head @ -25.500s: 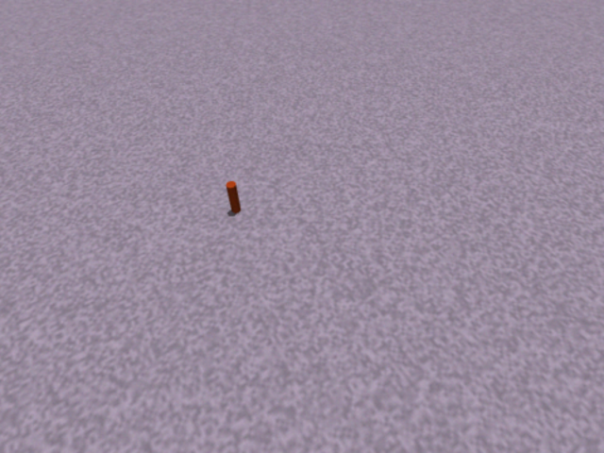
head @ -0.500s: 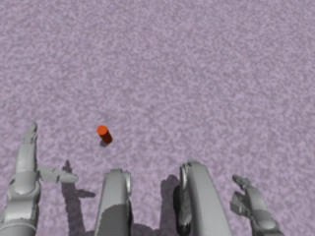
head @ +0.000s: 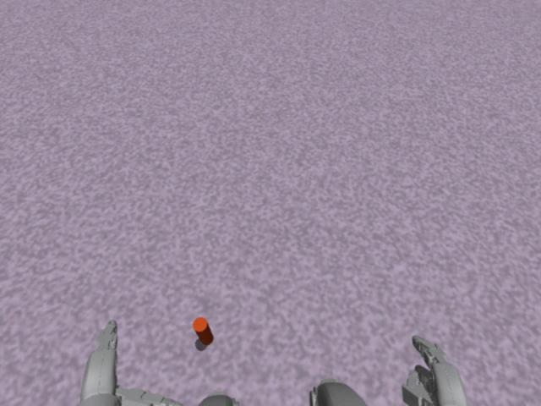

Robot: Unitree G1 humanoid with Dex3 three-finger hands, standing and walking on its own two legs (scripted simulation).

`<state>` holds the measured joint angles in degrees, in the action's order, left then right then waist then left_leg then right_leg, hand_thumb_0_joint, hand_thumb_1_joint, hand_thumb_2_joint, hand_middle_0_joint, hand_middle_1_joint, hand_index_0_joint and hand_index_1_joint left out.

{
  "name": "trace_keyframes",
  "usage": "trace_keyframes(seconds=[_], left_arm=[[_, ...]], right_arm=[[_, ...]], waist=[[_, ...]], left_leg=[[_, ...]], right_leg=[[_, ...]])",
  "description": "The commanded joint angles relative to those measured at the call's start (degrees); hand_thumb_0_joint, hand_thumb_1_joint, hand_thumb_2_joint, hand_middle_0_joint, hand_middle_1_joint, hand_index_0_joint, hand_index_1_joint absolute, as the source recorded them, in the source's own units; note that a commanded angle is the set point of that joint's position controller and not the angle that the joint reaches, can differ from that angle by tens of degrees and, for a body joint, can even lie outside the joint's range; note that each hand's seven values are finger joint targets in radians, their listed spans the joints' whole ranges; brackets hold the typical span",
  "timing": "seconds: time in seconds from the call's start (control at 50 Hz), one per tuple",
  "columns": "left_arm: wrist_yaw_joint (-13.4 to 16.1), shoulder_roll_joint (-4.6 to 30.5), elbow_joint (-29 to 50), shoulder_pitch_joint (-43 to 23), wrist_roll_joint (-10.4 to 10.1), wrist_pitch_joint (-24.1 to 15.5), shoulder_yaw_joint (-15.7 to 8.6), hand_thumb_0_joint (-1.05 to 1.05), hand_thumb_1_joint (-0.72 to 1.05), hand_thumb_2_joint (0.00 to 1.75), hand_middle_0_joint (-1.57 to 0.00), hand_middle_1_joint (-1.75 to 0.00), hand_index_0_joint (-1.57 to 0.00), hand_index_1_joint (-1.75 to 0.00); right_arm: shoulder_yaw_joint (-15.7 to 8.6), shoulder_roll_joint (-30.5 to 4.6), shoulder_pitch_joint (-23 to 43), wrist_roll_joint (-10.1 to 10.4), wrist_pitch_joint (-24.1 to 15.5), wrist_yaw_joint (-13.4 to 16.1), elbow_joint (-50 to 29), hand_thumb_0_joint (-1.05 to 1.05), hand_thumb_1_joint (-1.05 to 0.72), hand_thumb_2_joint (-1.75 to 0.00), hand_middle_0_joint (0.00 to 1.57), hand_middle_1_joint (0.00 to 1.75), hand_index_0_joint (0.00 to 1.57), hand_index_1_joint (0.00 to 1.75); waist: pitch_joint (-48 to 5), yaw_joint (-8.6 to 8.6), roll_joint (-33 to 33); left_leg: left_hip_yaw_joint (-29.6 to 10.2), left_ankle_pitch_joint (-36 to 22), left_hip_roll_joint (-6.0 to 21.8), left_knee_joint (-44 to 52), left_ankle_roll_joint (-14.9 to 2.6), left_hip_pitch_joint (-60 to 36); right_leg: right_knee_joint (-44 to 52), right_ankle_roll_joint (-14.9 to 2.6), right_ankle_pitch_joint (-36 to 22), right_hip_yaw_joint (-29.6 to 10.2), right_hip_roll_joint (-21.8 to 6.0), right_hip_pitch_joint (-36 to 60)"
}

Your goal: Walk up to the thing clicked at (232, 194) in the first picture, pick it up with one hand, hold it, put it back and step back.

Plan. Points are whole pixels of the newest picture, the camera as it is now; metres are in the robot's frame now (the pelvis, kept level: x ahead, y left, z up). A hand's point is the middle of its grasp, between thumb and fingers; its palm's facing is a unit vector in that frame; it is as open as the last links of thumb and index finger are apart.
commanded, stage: home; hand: left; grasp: from the side
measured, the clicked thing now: (203, 331) +0.41 +0.19 -0.62
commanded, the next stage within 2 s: stand in 1.78 s
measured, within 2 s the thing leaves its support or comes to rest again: neither
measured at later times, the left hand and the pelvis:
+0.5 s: hand (140, 389) +0.18 +0.18 -0.03, palm faces +0.13 -0.95 -0.30, open 17.6 cm; pelvis +0.01 +0.00 +0.02, yaw +1 degrees
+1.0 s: hand (147, 396) +0.17 +0.17 -0.03, palm faces +0.12 -0.95 -0.29, open 17.5 cm; pelvis +0.00 -0.01 +0.03, yaw +1 degrees
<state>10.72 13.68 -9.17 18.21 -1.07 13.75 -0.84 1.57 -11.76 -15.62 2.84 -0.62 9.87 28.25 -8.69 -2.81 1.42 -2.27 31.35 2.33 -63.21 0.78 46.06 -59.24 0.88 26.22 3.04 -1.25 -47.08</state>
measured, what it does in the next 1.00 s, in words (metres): stands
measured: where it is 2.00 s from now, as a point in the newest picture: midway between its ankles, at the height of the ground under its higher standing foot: outside the picture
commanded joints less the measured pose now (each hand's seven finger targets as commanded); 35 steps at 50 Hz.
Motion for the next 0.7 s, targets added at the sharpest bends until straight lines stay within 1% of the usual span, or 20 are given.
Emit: trace_keyframes(seconds=[0.0,0.04,0.06,0.1,0.2,0.24,0.28,0.3,0.34,0.4,0.42,0.44,0.46,0.48,0.5,0.52,0.58,0.62,0.66,0.68], left_arm=[[0.6,5.6,16.1,4.1,0.1,-0.8,-1.8,0.0,-0.56,0.05,-0.05,-0.05,-0.05,-0.05],[0.4,4.7,17.8,5.5,0.1,-0.5,-1.1,0.0,-0.56,0.05,-0.05,-0.05,-0.05,-0.05],[0.2,4.1,17.9,6.1,0.1,-0.4,-0.4,0.0,-0.56,0.05,-0.05,-0.05,-0.05,-0.05],[-0.1,4.3,20.3,7.6,0.2,-0.3,-0.9,0.0,-0.55,0.06,-0.05,-0.05,-0.05,-0.06],[-0.9,3.7,19.4,7.6,0.5,-0.5,-1.1,0.0,-0.6,0.03,-0.04,-0.05,-0.04,-0.05],[-1.1,4.0,19.4,5.9,0.7,-0.9,-1.4,0.0,-0.59,0.03,-0.05,-0.05,-0.04,-0.05],[-1.3,3.9,19.8,6.5,0.8,-0.9,-1.4,0.0,-0.59,0.03,-0.04,-0.05,-0.04,-0.05],[-1.3,5.3,21.7,4.9,0.7,-1.0,-2.3,0.0,-0.57,0.04,-0.05,-0.05,-0.05,-0.05],[-1.5,3.1,19.4,7.2,0.8,-0.7,-0.5,0.0,-0.58,0.04,-0.05,-0.05,-0.05,-0.05],[-1.3,5.2,21.0,5.2,0.8,-0.9,-2.0,0.0,-0.56,0.05,-0.05,-0.05,-0.05,-0.05],[-1.5,4.9,21.0,5.6,0.8,-0.8,-1.7,0.0,-0.59,0.03,-0.05,-0.05,-0.04,-0.05],[-1.6,3.2,18.1,7.5,0.7,-0.7,-0.9,0.0,-0.59,0.03,-0.04,-0.05,-0.04,-0.05],[-1.7,2.1,17.4,9.4,0.6,-0.6,-0.2,0.0,-0.58,0.04,-0.05,-0.05,-0.05,-0.05],[-1.6,4.3,20.9,5.5,0.6,-0.9,-1.6,0.0,-0.58,0.04,-0.05,-0.05,-0.05,-0.05],[-1.6,4.3,18.8,6.7,0.8,-0.8,-1.9,0.0,-0.59,0.03,-0.04,-0.05,-0.04,-0.05],[-1.8,3.5,17.8,8.0,0.8,-0.7,-1.1,0.0,-0.58,0.04,-0.05,-0.05,-0.05,-0.05],[-1.8,3.5,17.2,7.6,0.6,-0.7,-1.6,0.0,-0.58,0.04,-0.05,-0.05,-0.05,-0.05],[-1.7,5.1,20.0,5.4,0.7,-1.0,-2.6,0.0,-0.58,0.04,-0.05,-0.05,-0.05,-0.05],[-2.0,3.5,16.4,7.1,0.7,-0.7,-1.4,0.0,-0.59,0.03,-0.04,-0.05,-0.04,-0.05],[-2.1,3.3,17.5,6.8,0.6,-0.8,-1.3,0.0,-0.59,0.03,-0.05,-0.05,-0.05,-0.05]], right_arm=[[-2.5,-6.5,2.6,-0.7,-4.0,1.6,-9.4,0.0,-0.9,-0.9,0.2,0.3,0.2,0.3],[-2.5,-6.4,2.5,-1.0,-4.7,1.8,-9.8,0.0,-0.9,-0.9,0.2,0.3,0.2,0.3],[-2.4,-6.2,2.6,-1.1,-4.9,1.8,-9.9,0.0,-0.9,-0.9,0.2,0.3,0.2,0.3],[-2.6,-6.4,2.8,-1.2,-5.5,1.8,-10.3,0.0,-0.9,-0.9,0.2,0.3,0.2,0.3],[-2.8,-6.7,2.8,-1.6,-6.8,1.5,-9.9,0.0,-0.9,-0.9,0.2,0.3,0.2,0.3],[-2.9,-6.7,2.7,-1.9,-7.3,1.5,-9.8,0.0,-0.9,-0.9,0.2,0.3,0.2,0.3],[-2.9,-6.7,2.7,-2.0,-7.8,1.4,-9.7,0.0,-0.9,-0.9,0.2,0.3,0.2,0.3],[-2.7,-6.6,2.8,-2.0,-7.9,1.4,-9.3,0.0,-0.9,-0.9,0.2,0.3,0.2,0.3],[-2.6,-6.5,3.0,-2.2,-8.3,1.3,-9.3,0.0,-0.9,-0.9,0.2,0.3,0.2,0.3],[-2.6,-6.6,3.1,-2.0,-8.3,1.1,-8.8,0.0,-0.9,-0.9,0.2,0.3,0.2,0.3],[-2.5,-6.5,3.3,-2.1,-8.3,1.1,-8.9,0.0,-0.9,-0.9,0.2,0.3,0.2,0.3],[-2.5,-6.5,3.3,-2.1,-8.4,1.0,-8.6,0.0,-0.9,-0.9,0.2,0.3,0.2,0.3],[-2.5,-6.4,3.7,-2.1,-8.4,1.0,-9.0,0.0,-0.9,-0.9,0.2,0.3,0.2,0.3],[-2.7,-6.7,3.3,-2.2,-8.4,1.1,-8.8,0.0,-0.9,-0.9,0.2,0.3,0.2,0.3],[-2.6,-6.6,3.6,-2.0,-8.4,1.0,-8.5,0.0,-0.9,-0.9,0.2,0.3,0.2,0.3],[-2.5,-6.6,3.6,-2.1,-8.5,0.9,-8.8,0.0,-0.9,-0.9,0.2,0.3,0.2,0.3],[-2.5,-6.4,3.9,-2.1,-8.6,0.9,-8.6,0.0,-0.9,-0.9,0.2,0.3,0.2,0.3],[-2.7,-6.5,3.8,-2.1,-8.6,1.0,-8.6,0.0,-0.9,-0.9,0.2,0.3,0.2,0.3],[-2.6,-6.6,3.8,-2.1,-8.7,1.1,-8.5,0.0,-0.9,-0.9,0.2,0.3,0.2,0.3],[-2.6,-6.5,3.9,-2.1,-8.8,1.0,-8.7,0.0,-0.9,-0.9,0.2,0.3,0.2,0.3]], waist=[[-7.4,1.0,2.0],[-5.9,0.74,0.9],[-3.5,0.52,0.3],[-4.7,1.25,0.8],[-1.6,0.55,0.6],[-2.1,0.27,-0.3],[-4.4,0.59,0.6],[-4.6,1.07,1.5],[-4.2,0.68,1.4],[-4.1,1.37,2.1],[-3.7,1.32,2.5],[-2.9,0.97,1.2],[-3.8,1.29,0.5],[-5.0,1.02,0.9],[-3.8,1.32,0.8],[-3.4,1.18,0.2],[-2.7,1.53,0.1],[-4.5,1.59,1.6],[-3.0,0.8,-1.0],[-2.7,1.06,-0.2]], left_leg=[[1.3,-15.9,-1.9,13.6,-0.97,-9.6],[1.1,-15.7,-1.7,15.0,-0.99,-10.4],[0.9,-14.9,-1.7,15.6,-1.02,-10.0],[0.8,-16.1,-1.5,16.5,-0.81,-11.6],[1.0,-16.2,-1.6,17.4,-0.66,-12.1],[1.1,-15.7,-1.8,17.3,-0.79,-12.4],[1.5,-18.3,-2.0,16.7,-0.69,-13.8],[1.6,-19.0,-2.2,16.7,-0.64,-14.2],[1.2,-19.4,-2.0,17.1,-0.44,-14.3],[0.9,-19.5,-2.0,17.8,-0.32,-14.7],[1.2,-18.8,-2.2,17.8,-0.39,-14.7],[0.8,-18.9,-1.9,18.0,-0.32,-14.4],[1.1,-19.8,-2.1,17.5,-0.52,-14.5],[1.4,-19.8,-2.2,17.2,-0.64,-14.8],[1.4,-19.6,-2.2,17.4,-0.6,-14.5],[1.4,-19.4,-2.2,17.4,-0.68,-14.0],[1.6,-18.2,-2.3,17.5,-0.79,-13.5],[1.8,-18.6,-2.4,17.4,-0.72,-14.5],[1.9,-18.2,-2.4,17.3,-1.0,-14.1],[1.9,-17.4,-2.3,17.5,-0.97,-13.8]], right_leg=[[11.3,-1.6,-12.1,1.1,2.1,14.0],[12.2,-1.62,-11.8,1.4,2.3,14.4],[13.0,-1.48,-11.0,1.7,2.3,14.2],[13.1,-1.65,-11.5,1.7,2.3,15.6],[14.0,-1.59,-11.5,1.7,2.5,15.8],[14.4,-1.37,-11.4,1.5,2.4,16.3],[14.2,-1.43,-13.8,1.1,2.1,18.0],[14.3,-1.44,-14.5,1.0,2.0,18.4],[14.0,-1.54,-14.6,1.2,2.2,18.4],[14.2,-1.68,-14.3,1.3,2.1,18.8],[14.7,-1.65,-13.9,1.2,2.1,18.8],[14.4,-1.63,-13.8,1.5,2.3,18.8],[14.8,-1.57,-14.8,1.4,2.2,19.3],[15.0,-1.47,-15.3,1.1,2.1,19.5],[15.0,-1.45,-15.1,1.1,2.0,19.5],[15.2,-1.44,-15.0,1.1,2.0,19.5],[15.7,-1.28,-14.1,1.2,1.9,19.5],[15.6,-1.31,-14.5,0.8,1.9,19.9],[16.0,-1.03,-14.6,0.9,1.9,19.2],[16.0,-1.18,-13.8,0.8,1.8,19.2]])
